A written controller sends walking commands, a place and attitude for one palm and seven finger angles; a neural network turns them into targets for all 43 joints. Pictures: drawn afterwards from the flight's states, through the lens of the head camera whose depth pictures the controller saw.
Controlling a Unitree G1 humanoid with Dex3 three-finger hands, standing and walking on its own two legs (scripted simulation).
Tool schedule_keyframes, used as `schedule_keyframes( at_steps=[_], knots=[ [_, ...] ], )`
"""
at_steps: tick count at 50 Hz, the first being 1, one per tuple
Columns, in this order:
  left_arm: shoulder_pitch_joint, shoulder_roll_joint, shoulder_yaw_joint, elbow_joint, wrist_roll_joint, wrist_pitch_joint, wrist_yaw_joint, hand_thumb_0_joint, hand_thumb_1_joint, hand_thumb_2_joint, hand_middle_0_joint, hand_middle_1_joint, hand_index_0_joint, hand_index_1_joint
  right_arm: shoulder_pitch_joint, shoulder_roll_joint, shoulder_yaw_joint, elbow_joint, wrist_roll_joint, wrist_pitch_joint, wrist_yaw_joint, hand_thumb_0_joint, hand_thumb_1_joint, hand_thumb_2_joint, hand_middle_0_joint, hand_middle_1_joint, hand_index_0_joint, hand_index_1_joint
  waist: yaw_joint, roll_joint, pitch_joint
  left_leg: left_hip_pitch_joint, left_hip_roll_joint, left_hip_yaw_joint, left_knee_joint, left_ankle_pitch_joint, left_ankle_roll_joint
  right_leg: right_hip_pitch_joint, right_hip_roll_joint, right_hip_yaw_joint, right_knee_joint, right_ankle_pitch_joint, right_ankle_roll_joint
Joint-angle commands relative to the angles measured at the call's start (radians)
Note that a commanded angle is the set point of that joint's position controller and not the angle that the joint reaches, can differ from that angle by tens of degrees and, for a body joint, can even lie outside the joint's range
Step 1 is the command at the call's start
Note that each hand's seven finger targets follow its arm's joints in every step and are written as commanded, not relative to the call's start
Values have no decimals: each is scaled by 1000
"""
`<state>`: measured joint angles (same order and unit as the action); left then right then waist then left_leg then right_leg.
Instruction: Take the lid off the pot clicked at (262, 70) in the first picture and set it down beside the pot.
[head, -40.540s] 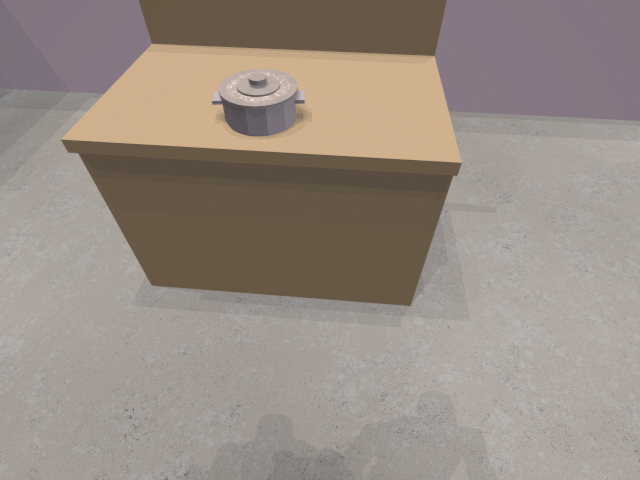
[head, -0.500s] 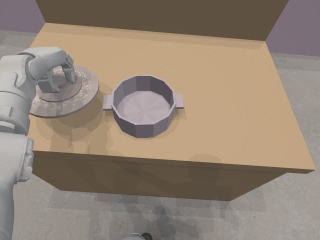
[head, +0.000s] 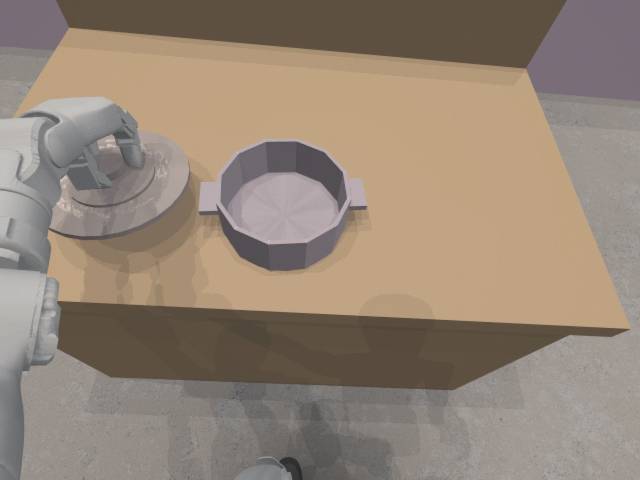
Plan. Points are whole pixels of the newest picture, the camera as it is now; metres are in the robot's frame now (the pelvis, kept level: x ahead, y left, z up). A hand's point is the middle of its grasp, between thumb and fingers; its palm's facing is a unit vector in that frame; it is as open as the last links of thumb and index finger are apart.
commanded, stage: lower the lid onto the table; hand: left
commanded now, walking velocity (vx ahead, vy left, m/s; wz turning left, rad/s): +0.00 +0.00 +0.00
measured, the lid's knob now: (106, 166) +0.51 +0.26 +0.04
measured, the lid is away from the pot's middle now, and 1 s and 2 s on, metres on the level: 0.23 0.24 0.23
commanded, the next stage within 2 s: open the fingers wide in 0.98 s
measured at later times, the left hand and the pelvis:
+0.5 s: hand (104, 186) +0.49 +0.26 +0.04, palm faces -0.47 -0.07 -0.88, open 6.9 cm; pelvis -0.01 +0.01 -0.01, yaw -1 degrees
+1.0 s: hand (113, 193) +0.49 +0.26 +0.01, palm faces -0.47 -0.07 -0.88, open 6.9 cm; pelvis -0.02 +0.01 -0.03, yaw -1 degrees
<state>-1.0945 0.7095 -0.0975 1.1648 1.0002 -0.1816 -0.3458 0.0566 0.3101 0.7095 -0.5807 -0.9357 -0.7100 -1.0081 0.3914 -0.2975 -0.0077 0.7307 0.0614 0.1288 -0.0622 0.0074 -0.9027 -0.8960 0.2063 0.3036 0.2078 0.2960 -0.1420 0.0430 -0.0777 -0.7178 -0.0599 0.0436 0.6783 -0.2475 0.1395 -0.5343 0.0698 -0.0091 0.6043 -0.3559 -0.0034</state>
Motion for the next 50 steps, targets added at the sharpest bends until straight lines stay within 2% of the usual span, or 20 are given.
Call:
schedule_keyframes(
  at_steps=[1, 7, 9, 13, 14, 17, 20, 22, 28, 29, 30, 32, 36, 38, 41, 43, 44, 46, 48, 50],
  knots=[
    [-524, 259, 62, -195, -6, -2, 59, 0, 729, 899, -802, -1051, -869, -1087, 156, -197, -75, -30, -9, -2, -16, 0, -900, -900, 200, 300, 200, 300, -7, 122, -463, 748, 94, -181, -1, 396, -106, -283, 25, -35, -68, 164, -54],
    [-540, 248, 54, -166, -13, -3, 67, 0, 729, 899, -802, -1051, -869, -1087, 166, -203, -73, -18, -10, -5, -18, 0, -900, -900, 200, 300, 200, 300, -18, 100, -432, 702, 100, -194, 0, 277, -114, -320, 23, -38, -53, 112, -54],
    [-575, 290, 81, -228, -7, -18, 71, 0, 729, 899, -802, -1051, -869, -1087, 171, -205, -73, -24, -15, -6, -23, 0, -900, -900, 200, 300, 200, 300, -11, 142, -492, 740, 101, -201, 6, 323, -125, -313, 22, -31, -43, 134, -57],
    [-579, 212, 45, -237, -10, -19, 83, 0, 729, 899, -802, -1051, -869, -1087, 177, -197, -79, -16, -18, -14, -21, 0, -900, -900, 200, 300, 200, 300, -12, 178, -490, 803, 121, -240, 5, 386, -151, -388, 25, -34, -15, 118, -58],
    [-569, 247, 70, -224, -5, -17, 90, 0, 729, 899, -802, -1051, -869, -1087, 185, -200, -80, -17, -23, -11, -21, 0, -900, -900, 200, 300, 200, 300, -12, 163, -509, 793, 113, -237, 14, 367, -138, -378, 28, -31, -19, 110, -56],
    [-555, 207, 36, -154, -6, 6, 106, 0, 729, 899, -802, -1051, -869, -1087, 183, -204, -74, -11, -16, -10, -17, 0, -900, -900, 200, 300, 200, 300, -26, 110, -441, 699, 112, -229, 11, 233, -143, -391, 24, -37, -17, 82, -54],
    [-578, 203, 28, -173, 10, 8, 114, 0, 729, 899, -802, -1051, -869, -1087, 189, -201, -74, -15, -18, -12, -16, 0, -900, -900, 200, 300, 200, 300, -25, 149, -475, 717, 111, -231, 26, 271, -159, -400, 26, -38, -1, 93, -57],
    [-544, 220, 38, -123, 13, 16, 121, 0, 729, 899, -802, -1051, -869, -1087, 191, -203, -68, -19, -14, -11, -19, 0, -900, -900, 200, 300, 200, 300, -34, 100, -452, 660, 106, -217, 35, 230, -136, -390, 28, -39, 0, 86, -54],
    [-579, 252, 58, -184, 22, -4, 118, 0, 729, 899, -802, -1051, -869, -1087, 203, -202, -63, -30, -17, -19, -28, 0, -900, -900, 200, 300, 200, 300, -26, 180, -500, 700, 120, -237, 52, 286, -164, -432, 29, -42, 38, 97, -57],
    [-603, 304, 90, -212, 28, -7, 122, 0, 729, 899, -802, -1051, -869, -1087, 211, -206, -66, -29, -22, -15, -29, 0, -900, -900, 200, 300, 200, 300, -23, 196, -534, 716, 118, -240, 59, 301, -155, -423, 31, -38, 37, 99, -56],
    [-599, 233, 38, -190, 24, 2, 121, 0, 729, 899, -802, -1051, -869, -1087, 213, -196, -67, -27, -19, -14, -28, 0, -900, -900, 200, 300, 200, 300, -36, 196, -528, 720, 118, -241, 61, 307, -155, -436, 32, -41, 34, 95, -55],
    [-593, 243, 57, -185, 28, 6, 129, 0, 729, 899, -802, -1051, -869, -1087, 221, -200, -72, -19, -22, -12, -26, 0, -900, -900, 200, 300, 200, 300, -33, 205, -519, 737, 130, -264, 62, 306, -182, -473, 32, -43, 46, 82, -55],
    [-545, 230, 52, -108, 27, 18, 134, 0, 729, 899, -802, -1051, -869, -1087, 226, -204, -67, -21, -22, -7, -24, 0, -900, -900, 200, 300, 200, 300, -47, 134, -484, 656, 120, -252, 75, 235, -164, -481, 37, -45, 47, 62, -51],
    [-570, 203, 28, -126, 21, 19, 129, 0, 729, 899, -802, -1051, -869, -1087, 214, -203, -59, -24, -20, -8, -23, 0, -900, -900, 200, 300, 200, 300, -43, 158, -460, 616, 116, -237, 72, 208, -149, -478, 33, -47, 53, 62, -58],
    [-595, 219, 40, -165, 42, 17, 134, 0, 729, 899, -802, -1051, -869, -1087, 233, -204, -72, -19, -26, -2, -23, 0, -900, -900, 200, 300, 200, 300, -46, 193, -529, 693, 130, -278, 86, 256, -190, -517, 37, -47, 73, 62, -54],
    [-562, 232, 55, -137, 26, 15, 127, 0, 729, 899, -802, -1051, -869, -1087, 221, -200, -58, -29, -23, -4, -25, 0, -900, -900, 200, 300, 200, 300, -46, 160, -493, 619, 116, -230, 101, 254, -139, -479, 37, -50, 69, 76, -57],
    [-586, 280, 80, -175, 33, 12, 131, 0, 729, 899, -802, -1051, -869, -1087, 235, -204, -62, -28, -26, 2, -28, 0, -900, -900, 200, 300, 200, 300, -45, 157, -549, 638, 116, -231, 107, 267, -140, -454, 38, -45, 68, 84, -54],
    [-580, 261, 63, -142, 44, 17, 135, 0, 729, 899, -802, -1051, -869, -1087, 233, -204, -62, -27, -24, 3, -27, 0, -900, -900, 200, 300, 200, 300, -50, 172, -512, 628, 125, -254, 106, 250, -191, -504, 39, -54, 81, 66, -54],
    [-558, 221, 40, -122, 43, 18, 133, 0, 729, 899, -802, -1051, -869, -1087, 222, -196, -55, -34, -21, 1, -25, 0, -900, -900, 200, 300, 200, 300, -47, 177, -493, 605, 120, -237, 114, 264, -149, -507, 40, -55, 88, 65, -58],
    [-535, 238, 53, -89, 54, 28, 139, 0, 729, 899, -802, -1051, -869, -1087, 233, -198, -59, -33, -23, 8, -23, 0, -900, -900, 200, 300, 200, 300, -49, 179, -499, 614, 121, -251, 123, 255, -170, -527, 43, -56, 91, 51, -55]
  ],
)
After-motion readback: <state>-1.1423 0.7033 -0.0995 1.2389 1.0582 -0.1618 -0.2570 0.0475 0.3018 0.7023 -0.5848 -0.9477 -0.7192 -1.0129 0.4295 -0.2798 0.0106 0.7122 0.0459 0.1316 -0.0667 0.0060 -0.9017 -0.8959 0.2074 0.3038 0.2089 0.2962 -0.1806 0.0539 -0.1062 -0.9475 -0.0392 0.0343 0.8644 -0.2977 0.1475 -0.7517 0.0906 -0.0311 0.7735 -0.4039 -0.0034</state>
